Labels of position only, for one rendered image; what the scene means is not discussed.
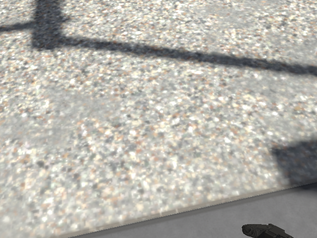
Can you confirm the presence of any right robot hand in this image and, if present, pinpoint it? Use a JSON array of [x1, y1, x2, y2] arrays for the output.
[[242, 223, 293, 238]]

